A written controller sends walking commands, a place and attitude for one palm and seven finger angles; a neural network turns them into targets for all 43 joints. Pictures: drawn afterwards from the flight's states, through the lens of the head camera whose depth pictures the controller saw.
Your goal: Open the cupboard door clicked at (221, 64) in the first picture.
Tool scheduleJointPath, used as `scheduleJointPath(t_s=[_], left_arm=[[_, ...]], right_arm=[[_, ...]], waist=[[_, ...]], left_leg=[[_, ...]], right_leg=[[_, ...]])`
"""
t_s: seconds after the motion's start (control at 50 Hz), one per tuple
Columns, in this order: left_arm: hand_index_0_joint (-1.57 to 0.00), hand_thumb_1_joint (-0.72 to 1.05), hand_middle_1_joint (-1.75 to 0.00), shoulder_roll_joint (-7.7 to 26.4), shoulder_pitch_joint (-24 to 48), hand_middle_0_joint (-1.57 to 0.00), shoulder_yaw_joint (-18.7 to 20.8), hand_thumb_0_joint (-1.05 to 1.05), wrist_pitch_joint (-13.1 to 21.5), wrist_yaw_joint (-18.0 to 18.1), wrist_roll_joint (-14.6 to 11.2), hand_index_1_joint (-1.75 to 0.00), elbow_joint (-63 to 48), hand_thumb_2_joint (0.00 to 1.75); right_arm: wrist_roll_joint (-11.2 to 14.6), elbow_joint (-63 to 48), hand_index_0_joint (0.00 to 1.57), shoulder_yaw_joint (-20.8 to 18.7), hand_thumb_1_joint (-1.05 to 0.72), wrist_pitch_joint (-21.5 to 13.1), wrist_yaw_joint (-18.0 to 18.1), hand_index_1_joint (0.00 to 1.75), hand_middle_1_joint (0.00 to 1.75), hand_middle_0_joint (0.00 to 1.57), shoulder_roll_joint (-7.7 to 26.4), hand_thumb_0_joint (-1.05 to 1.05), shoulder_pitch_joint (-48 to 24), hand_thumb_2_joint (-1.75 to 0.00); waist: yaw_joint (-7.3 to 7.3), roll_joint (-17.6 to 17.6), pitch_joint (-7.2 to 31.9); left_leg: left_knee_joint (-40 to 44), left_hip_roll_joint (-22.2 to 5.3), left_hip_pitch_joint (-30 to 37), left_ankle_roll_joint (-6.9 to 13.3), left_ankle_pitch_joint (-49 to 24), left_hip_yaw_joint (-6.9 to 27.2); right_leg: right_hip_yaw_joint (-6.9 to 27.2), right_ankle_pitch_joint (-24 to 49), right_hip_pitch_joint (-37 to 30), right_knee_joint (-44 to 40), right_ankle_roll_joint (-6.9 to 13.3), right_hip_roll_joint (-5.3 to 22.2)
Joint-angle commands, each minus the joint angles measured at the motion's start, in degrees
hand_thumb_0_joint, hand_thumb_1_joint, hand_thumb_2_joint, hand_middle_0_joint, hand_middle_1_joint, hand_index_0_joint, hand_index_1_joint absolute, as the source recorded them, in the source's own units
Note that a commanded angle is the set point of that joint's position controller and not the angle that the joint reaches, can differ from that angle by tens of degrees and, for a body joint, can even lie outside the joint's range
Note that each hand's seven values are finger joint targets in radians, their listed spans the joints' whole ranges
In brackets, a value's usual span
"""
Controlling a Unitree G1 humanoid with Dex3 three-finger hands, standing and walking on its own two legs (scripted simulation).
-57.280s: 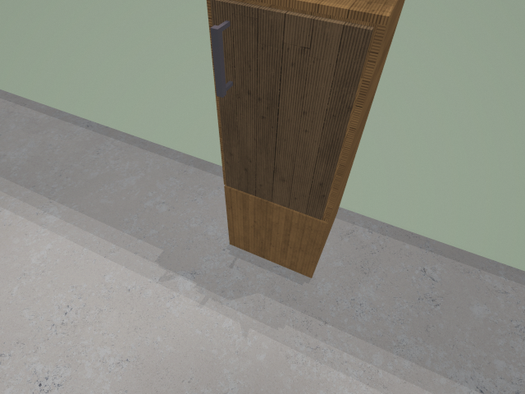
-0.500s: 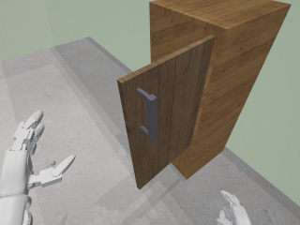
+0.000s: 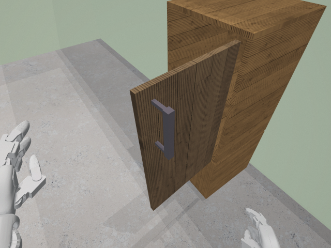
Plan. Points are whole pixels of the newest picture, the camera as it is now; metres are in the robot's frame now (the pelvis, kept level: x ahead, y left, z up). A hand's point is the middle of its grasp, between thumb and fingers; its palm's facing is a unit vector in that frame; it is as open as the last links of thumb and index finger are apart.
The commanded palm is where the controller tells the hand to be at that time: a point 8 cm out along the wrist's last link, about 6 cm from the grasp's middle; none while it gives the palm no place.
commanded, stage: draw the hand back to the body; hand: left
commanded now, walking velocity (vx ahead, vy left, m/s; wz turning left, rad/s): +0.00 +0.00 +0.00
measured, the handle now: (163, 131) +0.35 +0.06 +0.12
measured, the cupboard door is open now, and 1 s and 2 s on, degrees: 95 95 95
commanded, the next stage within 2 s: step back with the hand held close in 0.08 s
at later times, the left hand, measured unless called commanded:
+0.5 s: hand (43, 187) +0.17 +0.25 +0.14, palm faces +0.33 -0.79 -0.52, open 7.4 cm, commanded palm +0.12 +0.30 +0.17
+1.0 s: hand out of the picture +0.08 +0.28 +0.15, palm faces +0.46 -0.73 -0.51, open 7.4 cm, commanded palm +0.01 +0.32 +0.17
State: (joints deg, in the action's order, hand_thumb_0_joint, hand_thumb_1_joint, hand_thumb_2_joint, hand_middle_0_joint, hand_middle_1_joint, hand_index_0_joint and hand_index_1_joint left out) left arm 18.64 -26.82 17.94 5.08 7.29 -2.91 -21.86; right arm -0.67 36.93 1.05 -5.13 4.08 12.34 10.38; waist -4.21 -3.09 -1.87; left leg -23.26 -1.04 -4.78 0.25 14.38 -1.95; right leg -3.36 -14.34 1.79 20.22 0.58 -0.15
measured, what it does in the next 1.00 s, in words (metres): shifts its weight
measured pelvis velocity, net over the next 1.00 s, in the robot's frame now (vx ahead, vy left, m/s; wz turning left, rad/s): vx -0.11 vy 0.01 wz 0.04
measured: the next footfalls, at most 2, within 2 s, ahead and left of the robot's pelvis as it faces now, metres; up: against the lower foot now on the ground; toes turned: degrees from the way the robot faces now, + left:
right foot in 1.52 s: -0.28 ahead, -0.11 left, +0.00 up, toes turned -4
left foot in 1.72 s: -0.24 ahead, +0.11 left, +0.00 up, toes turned -1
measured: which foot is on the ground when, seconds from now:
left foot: down 0.00-1.00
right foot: down 0.00-1.00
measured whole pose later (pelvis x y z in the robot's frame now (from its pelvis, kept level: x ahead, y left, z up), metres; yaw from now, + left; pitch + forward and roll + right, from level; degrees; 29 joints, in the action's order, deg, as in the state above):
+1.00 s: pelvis -0.11 +0.01 -0.02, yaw +2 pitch -1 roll -2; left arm 24.4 -30.9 26.0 12.4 9.4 -0.6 -30.7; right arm -0.2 32.4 0.5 -5.6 4.3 11.2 13.2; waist -0.1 -0.6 -4.4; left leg -36.5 -0.2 -25.5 2.1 11.1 -0.8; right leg -0.9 -11.2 22.1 34.4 0.1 -1.1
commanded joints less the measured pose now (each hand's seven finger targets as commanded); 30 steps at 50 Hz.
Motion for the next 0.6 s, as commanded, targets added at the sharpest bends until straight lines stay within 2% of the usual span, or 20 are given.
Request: scheduleJointPath(t_s=[0.0, 0.04, 0.06, 0.1, 0.16, 0.18, 0.2, 0.22, 0.24, 0.26, 0.3, 0.34, 0.38, 0.4, 0.42, 0.5, 0.58], left_arm=[[-0.20, 0.90, -0.30, 11.21, 4.71, -0.20, 7.54, 0.00, 4.00, 0.95, -0.04, -0.30, -12.42, 0.90], [-0.20, 0.90, -0.30, 10.46, 4.02, -0.20, 7.11, 0.00, 4.05, 0.85, -0.18, -0.30, -12.34, 0.90], [-0.20, 0.90, -0.30, 10.23, 4.28, -0.20, 6.94, 0.00, 4.08, 0.81, -0.21, -0.30, -12.21, 0.90], [-0.20, 0.90, -0.30, 10.67, 4.56, -0.20, 7.19, 0.00, 4.02, 0.78, -0.07, -0.30, -11.67, 0.90], [-0.20, 0.90, -0.30, 10.26, 4.32, -0.20, 6.92, 0.00, 4.13, 0.66, -0.35, -0.30, -11.44, 0.90], [-0.20, 0.90, -0.30, 12.76, 10.11, -0.20, 8.29, 0.00, 4.72, 0.99, -0.33, -0.30, -15.31, 0.90], [-0.20, 0.90, -0.30, 21.87, 17.76, -0.20, 17.00, 0.00, 7.21, 1.39, -0.04, -0.30, -16.71, 0.90], [-0.20, 0.90, -0.30, 15.42, 7.34, -0.20, 12.49, 0.00, 7.21, 0.38, -0.58, -0.30, -10.27, 0.90], [-0.20, 0.90, -0.30, 12.30, 1.48, -0.20, 9.99, 0.00, 6.77, -0.31, -0.36, -0.30, -8.89, 0.90], [-0.20, 0.90, -0.30, 11.42, -0.59, -0.20, 8.87, 0.00, 6.65, -0.62, -0.38, -0.30, -9.99, 0.90], [-0.20, 0.90, -0.30, 12.01, -2.71, -0.20, 9.30, 0.00, 6.76, -0.48, -0.35, -0.30, -12.32, 0.90], [-0.20, 0.90, -0.30, 12.75, -3.99, -0.20, 9.87, 0.00, 6.40, -0.15, -0.41, -0.30, -13.98, 0.90], [-0.20, 0.90, -0.30, 14.29, -4.24, -0.20, 11.36, 0.00, 6.33, 0.33, -0.39, -0.30, -15.54, 0.90], [-0.20, 0.90, -0.30, 15.33, -4.68, -0.20, 12.32, 0.00, 6.23, 0.72, -0.47, -0.30, -15.48, 0.90], [-0.20, 0.90, -0.30, 15.19, -5.18, -0.20, 12.42, 0.00, 6.10, 0.88, -0.46, -0.30, -15.84, 0.90], [-0.20, 0.90, -0.30, 16.62, -5.03, -0.20, 13.65, 0.00, 6.48, 1.70, -0.32, -0.30, -18.80, 0.90], [-0.20, 0.90, -0.30, 15.84, -6.65, -0.20, 13.57, 0.00, 7.06, 2.36, -0.11, -0.30, -19.70, 0.90]], right_arm=[[0.21, -8.92, 0.20, -2.17, -0.90, -2.86, 0.73, 0.30, 0.30, 0.20, 5.95, 0.00, -7.10, -0.90], [0.26, -9.01, 0.20, -2.20, -0.90, -2.79, 0.64, 0.30, 0.30, 0.20, 5.86, 0.00, -6.89, -0.90], [0.24, -8.96, 0.20, -2.18, -0.90, -2.74, 0.61, 0.30, 0.30, 0.20, 5.86, 0.00, -6.98, -0.90], [0.26, -8.90, 0.20, -2.23, -0.90, -2.82, 0.68, 0.30, 0.30, 0.20, 5.91, 0.00, -7.17, -0.90], [0.26, -9.01, 0.20, -2.38, -0.90, -2.75, 0.78, 0.30, 0.30, 0.20, 5.80, 0.00, -7.13, -0.90], [0.31, -9.16, 0.20, -2.26, -0.90, -3.01, 0.85, 0.30, 0.30, 0.20, 6.03, 0.00, -7.42, -0.90], [1.27, -10.89, 0.20, -1.30, -0.90, -1.96, 0.54, 0.30, 0.30, 0.20, 6.22, 0.00, -6.27, -0.90], [0.76, -9.62, 0.20, -2.03, -0.90, -1.27, 0.74, 0.30, 0.30, 0.20, 6.13, 0.00, -6.69, -0.90], [0.78, -10.43, 0.20, -2.49, -0.90, -0.61, 0.47, 0.30, 0.30, 0.20, 6.72, 0.00, -6.19, -0.90], [0.80, -11.10, 0.20, -2.71, -0.90, -0.11, 0.24, 0.30, 0.30, 0.20, 7.06, 0.00, -6.09, -0.90], [0.79, -11.43, 0.20, -3.13, -0.90, 0.55, 0.35, 0.30, 0.30, 0.20, 7.29, 0.00, -5.96, -0.90], [1.13, -12.36, 0.20, -3.56, -0.90, 1.34, 0.49, 0.30, 0.30, 0.20, 7.27, 0.00, -5.49, -0.90], [1.27, -12.96, 0.20, -3.87, -0.90, 1.79, 0.77, 0.30, 0.30, 0.20, 7.12, 0.00, -5.31, -0.90], [1.36, -12.66, 0.20, -3.90, -0.90, 2.01, 1.09, 0.30, 0.30, 0.20, 7.02, 0.00, -5.69, -0.90], [1.47, -13.15, 0.20, -3.96, -0.90, 2.26, 1.16, 0.30, 0.30, 0.20, 6.70, 0.00, -5.33, -0.90], [1.62, -13.70, 0.20, -4.31, -0.90, 2.30, 1.60, 0.30, 0.30, 0.20, 6.99, 0.00, -5.42, -0.90], [1.55, -14.19, 0.20, -4.27, -0.90, 1.85, 1.57, 0.30, 0.30, 0.20, 7.02, 0.00, -4.81, -0.90]], waist=[[0.16, -0.90, 4.83], [0.28, -1.98, 4.82], [0.32, -1.10, 4.75], [0.29, -1.50, 3.84], [0.40, 0.45, 4.35], [0.58, -0.35, 5.42], [2.66, -3.47, -1.84], [2.72, 2.12, -0.22], [2.74, 3.64, 1.29], [2.92, 2.41, 2.95], [2.92, 0.83, 7.12], [3.21, 1.45, 10.12], [3.34, 2.84, 11.15], [3.24, 2.12, 11.35], [3.35, 3.42, 11.55], [3.32, 1.32, 11.52], [3.47, -0.27, 10.10]], left_leg=[[2.24, -0.05, 2.00, 0.24, -18.07, 1.38], [2.37, -0.11, 2.18, 0.29, -17.85, 1.24], [2.50, -0.16, 2.10, 0.26, -17.73, 1.39], [2.47, -0.07, 1.94, 0.32, -17.24, 1.17], [2.33, -0.03, 2.36, 0.63, -16.10, 0.90], [2.20, 0.18, 2.37, 0.69, -15.88, 1.12], [0.80, -0.78, -2.69, 1.20, -10.69, 2.28], [-0.54, -1.04, -3.28, 1.56, -10.40, 2.98], [-1.53, -1.12, -2.46, 1.66, -12.07, 2.75], [-2.21, -1.35, -2.46, 1.62, -13.58, 2.29], [-2.76, -2.07, -2.13, 1.42, -18.86, 2.19], [-3.67, -2.94, -1.50, 1.22, -22.86, 1.78], [-4.29, -3.33, -2.04, 1.08, -24.01, 1.83], [-4.32, -3.38, -2.42, 1.04, -24.47, 2.02], [-4.59, -3.58, -3.04, 0.92, -24.32, 2.06], [-4.53, -4.06, -5.19, 0.89, -21.93, 2.94], [-2.73, -5.28, -10.45, 1.40, -15.86, 4.68]], right_leg=[[1.17, 15.06, 1.41, -2.37, 0.45, 0.03], [1.19, 14.91, 1.69, -2.29, 0.36, 0.13], [1.02, 14.62, 1.73, -2.29, 0.32, 0.06], [1.18, 14.47, 2.05, -2.69, 0.36, 0.10], [1.41, 13.97, 2.43, -3.03, 0.10, 0.14], [1.66, 14.19, 1.96, -2.93, 0.13, 0.30], [4.88, 14.95, 8.56, -5.49, 0.17, 3.09], [4.94, 15.08, 9.18, -5.39, 0.04, 4.22], [5.09, 16.70, 9.30, -4.69, 0.10, 4.55], [4.79, 17.99, 9.23, -3.76, -0.04, 5.08], [3.77, 22.66, 7.09, -1.15, -0.23, 5.37], [3.84, 26.42, 6.70, 1.10, -0.60, 5.50], [4.14, 27.62, 7.17, 2.32, -0.77, 5.56], [4.02, 28.39, 6.81, 2.80, -0.61, 5.88], [4.26, 28.48, 6.83, 3.50, -0.60, 5.91], [4.74, 24.03, 8.42, 4.64, -0.44, 5.77], [5.00, 16.52, 8.81, 6.08, -0.59, 4.79]])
